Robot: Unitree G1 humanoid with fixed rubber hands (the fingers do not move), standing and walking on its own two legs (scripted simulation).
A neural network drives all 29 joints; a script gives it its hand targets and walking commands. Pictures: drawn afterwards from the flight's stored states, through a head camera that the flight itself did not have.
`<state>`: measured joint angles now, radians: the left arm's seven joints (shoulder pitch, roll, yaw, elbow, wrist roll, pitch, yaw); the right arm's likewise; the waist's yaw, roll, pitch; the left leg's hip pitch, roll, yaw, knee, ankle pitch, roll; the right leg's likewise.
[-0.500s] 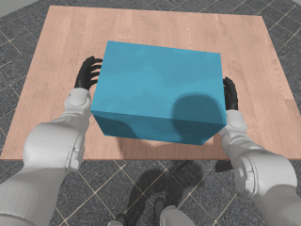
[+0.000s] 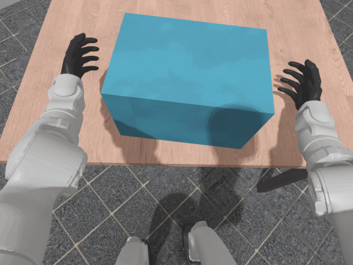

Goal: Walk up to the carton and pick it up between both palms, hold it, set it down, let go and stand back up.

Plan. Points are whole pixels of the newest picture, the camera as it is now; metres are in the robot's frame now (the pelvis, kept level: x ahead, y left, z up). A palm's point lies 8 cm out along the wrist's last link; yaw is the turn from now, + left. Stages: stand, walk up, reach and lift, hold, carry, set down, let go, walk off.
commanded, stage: set down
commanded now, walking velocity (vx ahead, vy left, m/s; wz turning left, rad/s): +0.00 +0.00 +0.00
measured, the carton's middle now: (187, 86) +0.49 -0.08 +0.03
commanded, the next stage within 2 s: none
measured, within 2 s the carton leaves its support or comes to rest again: neither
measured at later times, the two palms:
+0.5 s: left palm (41, 16) +0.54 +0.17 +0.18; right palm (348, 53) +0.44 -0.33 +0.17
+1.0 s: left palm (48, 58) +0.50 +0.18 +0.14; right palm (333, 87) +0.40 -0.32 +0.13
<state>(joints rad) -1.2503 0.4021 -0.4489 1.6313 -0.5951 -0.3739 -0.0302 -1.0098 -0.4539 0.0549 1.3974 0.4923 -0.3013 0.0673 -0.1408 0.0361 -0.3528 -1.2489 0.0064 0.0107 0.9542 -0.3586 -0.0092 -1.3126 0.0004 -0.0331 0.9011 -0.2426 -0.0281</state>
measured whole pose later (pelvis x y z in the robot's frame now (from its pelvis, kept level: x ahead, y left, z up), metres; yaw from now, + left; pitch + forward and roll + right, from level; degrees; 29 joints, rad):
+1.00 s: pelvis +0.02 +0.01 +0.06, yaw -1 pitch +22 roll +0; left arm -0.96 0.41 -0.25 1.29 -0.43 -0.15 -0.05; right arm -0.75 -0.47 0.05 1.11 0.48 -0.14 0.02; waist -0.11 0.04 -0.24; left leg -0.73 0.00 0.00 0.60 -0.26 0.00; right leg -0.78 0.02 -0.02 0.53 -0.13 -0.02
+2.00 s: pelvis +0.04 +0.01 +0.08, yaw -1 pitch +6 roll -1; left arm -0.29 0.39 -0.15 0.88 -0.37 -0.30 -0.08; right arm -0.19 -0.34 -0.03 0.78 0.40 -0.25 -0.03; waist -0.08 0.02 -0.07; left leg -0.35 0.00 -0.03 0.54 -0.30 0.00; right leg -0.41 0.02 -0.03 0.49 -0.18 -0.02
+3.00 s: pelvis +0.04 +0.00 +0.08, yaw -1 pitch -2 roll +0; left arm 0.05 0.34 -0.10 0.73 -0.28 -0.23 -0.07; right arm 0.08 -0.18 -0.04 0.72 0.17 -0.27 -0.06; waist -0.02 0.00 0.04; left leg -0.15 0.01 -0.03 0.48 -0.30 -0.02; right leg -0.24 0.03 -0.01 0.48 -0.21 -0.04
